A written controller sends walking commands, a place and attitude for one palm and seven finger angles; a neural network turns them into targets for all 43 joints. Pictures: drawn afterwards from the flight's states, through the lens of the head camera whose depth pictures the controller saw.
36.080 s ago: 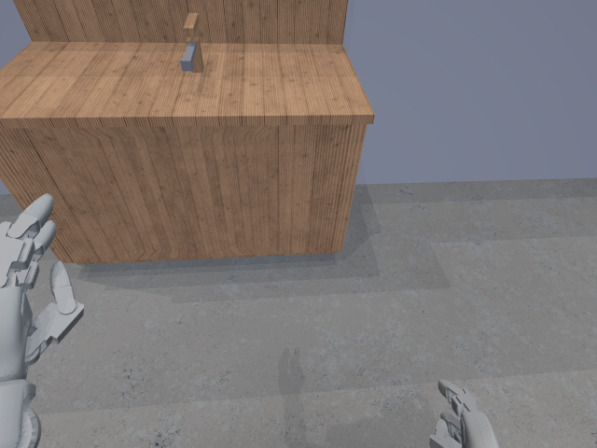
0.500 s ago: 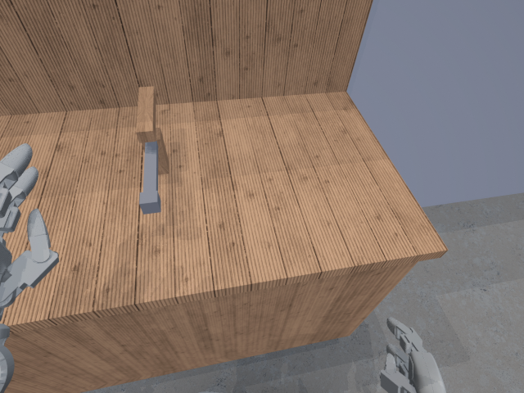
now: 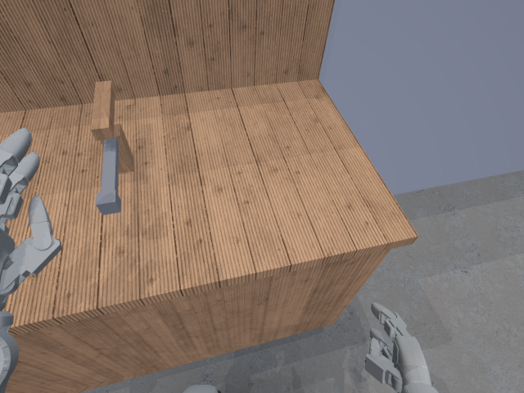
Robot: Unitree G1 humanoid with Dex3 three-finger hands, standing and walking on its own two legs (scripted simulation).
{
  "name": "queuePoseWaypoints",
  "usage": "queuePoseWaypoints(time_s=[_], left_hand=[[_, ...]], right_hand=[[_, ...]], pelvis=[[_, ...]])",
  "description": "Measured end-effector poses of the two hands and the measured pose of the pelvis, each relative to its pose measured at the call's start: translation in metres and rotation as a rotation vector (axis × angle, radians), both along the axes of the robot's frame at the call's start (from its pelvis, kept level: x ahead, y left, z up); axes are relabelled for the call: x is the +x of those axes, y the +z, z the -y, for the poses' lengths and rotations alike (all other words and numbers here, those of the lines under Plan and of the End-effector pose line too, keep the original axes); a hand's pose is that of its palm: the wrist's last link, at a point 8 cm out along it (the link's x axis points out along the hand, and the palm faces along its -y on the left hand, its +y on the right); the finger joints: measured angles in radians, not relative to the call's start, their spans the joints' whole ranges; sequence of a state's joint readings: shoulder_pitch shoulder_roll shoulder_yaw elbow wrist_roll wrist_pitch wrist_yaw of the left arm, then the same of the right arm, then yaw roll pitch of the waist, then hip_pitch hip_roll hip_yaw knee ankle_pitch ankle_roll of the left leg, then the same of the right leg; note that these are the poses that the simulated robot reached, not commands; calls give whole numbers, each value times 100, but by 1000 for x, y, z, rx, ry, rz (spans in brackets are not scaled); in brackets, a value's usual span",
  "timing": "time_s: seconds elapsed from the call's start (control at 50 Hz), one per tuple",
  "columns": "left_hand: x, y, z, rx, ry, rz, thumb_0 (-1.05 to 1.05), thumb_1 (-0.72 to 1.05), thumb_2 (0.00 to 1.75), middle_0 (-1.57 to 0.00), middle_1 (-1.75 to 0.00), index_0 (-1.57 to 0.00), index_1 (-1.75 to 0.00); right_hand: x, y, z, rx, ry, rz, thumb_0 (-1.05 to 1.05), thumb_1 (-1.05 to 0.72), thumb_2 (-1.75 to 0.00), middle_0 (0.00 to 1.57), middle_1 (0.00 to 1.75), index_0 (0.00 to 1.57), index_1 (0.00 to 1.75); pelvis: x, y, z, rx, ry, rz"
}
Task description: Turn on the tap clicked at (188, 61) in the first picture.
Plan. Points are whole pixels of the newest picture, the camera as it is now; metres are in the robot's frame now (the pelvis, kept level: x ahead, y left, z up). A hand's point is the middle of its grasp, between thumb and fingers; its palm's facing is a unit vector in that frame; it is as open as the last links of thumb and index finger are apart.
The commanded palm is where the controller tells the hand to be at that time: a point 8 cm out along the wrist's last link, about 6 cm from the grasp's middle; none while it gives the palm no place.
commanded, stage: shuffle to correct the standing spot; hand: left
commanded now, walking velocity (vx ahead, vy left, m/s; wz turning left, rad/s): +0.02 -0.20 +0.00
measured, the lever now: (109, 202) +0.36 +0.28 +0.06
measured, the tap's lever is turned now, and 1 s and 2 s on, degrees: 0 0 0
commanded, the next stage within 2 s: none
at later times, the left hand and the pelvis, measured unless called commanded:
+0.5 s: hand (91, 241) +0.23 +0.22 +0.17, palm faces +0.33 -0.88 -0.35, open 7.4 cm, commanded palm +0.18 +0.26 +0.18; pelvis +0.02 -0.02 +0.00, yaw +0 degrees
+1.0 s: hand (82, 238) +0.24 +0.23 +0.17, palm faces +0.32 -0.87 -0.36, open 7.4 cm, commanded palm +0.18 +0.27 +0.18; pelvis +0.02 -0.01 +0.01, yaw +0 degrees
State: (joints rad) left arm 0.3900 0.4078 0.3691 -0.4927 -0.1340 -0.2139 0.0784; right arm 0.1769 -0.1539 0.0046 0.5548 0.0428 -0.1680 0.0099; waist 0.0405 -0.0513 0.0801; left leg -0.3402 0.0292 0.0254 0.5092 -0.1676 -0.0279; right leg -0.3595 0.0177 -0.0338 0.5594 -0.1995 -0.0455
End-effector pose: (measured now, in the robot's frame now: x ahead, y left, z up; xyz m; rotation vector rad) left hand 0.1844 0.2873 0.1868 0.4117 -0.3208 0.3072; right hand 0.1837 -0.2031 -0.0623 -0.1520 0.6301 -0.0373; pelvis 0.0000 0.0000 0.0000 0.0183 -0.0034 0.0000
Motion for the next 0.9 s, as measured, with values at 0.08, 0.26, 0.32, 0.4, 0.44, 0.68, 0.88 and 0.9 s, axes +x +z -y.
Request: queuePoseWaypoints(time_s=[0.08,0.26,0.32,0.4,0.44,0.68,0.88,0.9], left_hand=[[8,3,21,1,-54,-14,2,89,90,-21,-31,-21,-30],[14,3,30,27,-43,-91,2,89,90,-22,-31,-22,-30],[12,1,28,22,-18,-108,2,89,90,-22,-31,-22,-30],[11,-3,28,-3,7,-118,2,89,90,-22,-31,-22,-30],[11,-4,28,-15,13,-120,2,89,90,-21,-31,-21,-30],[16,0,26,-24,13,-99,2,89,90,-21,-31,-21,-30],[14,0,21,-19,18,-116,2,89,90,-21,-31,-21,-30],[14,-1,20,-20,18,-119,2,89,90,-21,-31,-21,-30]], right_hand=[[-9,-5,23,-10,-51,-22,2,-90,-90,20,30,21,30],[-31,-13,63,-49,-172,-99,2,-91,-90,20,30,20,30],[-32,-14,68,-56,-177,-112,2,-91,-90,19,30,20,30],[-26,-13,67,-60,-161,-108,2,-91,-90,19,30,20,30],[-20,-12,64,-59,-147,-98,2,-91,-90,19,30,20,30],[22,3,38,-33,-70,-11,2,-91,-90,20,30,20,30],[27,7,31,-36,-50,-7,2,-91,-90,20,30,20,30],[26,6,31,-38,-51,-11,2,-91,-90,20,30,20,30]], pelvis=[[3,-2,9,-9,-5,-3],[14,-1,20,-8,-3,0],[17,0,22,-11,0,-1],[20,1,23,-14,4,1],[21,1,23,-16,5,2],[26,4,20,-19,8,5],[24,6,17,-23,8,6],[24,6,16,-24,8,5]])
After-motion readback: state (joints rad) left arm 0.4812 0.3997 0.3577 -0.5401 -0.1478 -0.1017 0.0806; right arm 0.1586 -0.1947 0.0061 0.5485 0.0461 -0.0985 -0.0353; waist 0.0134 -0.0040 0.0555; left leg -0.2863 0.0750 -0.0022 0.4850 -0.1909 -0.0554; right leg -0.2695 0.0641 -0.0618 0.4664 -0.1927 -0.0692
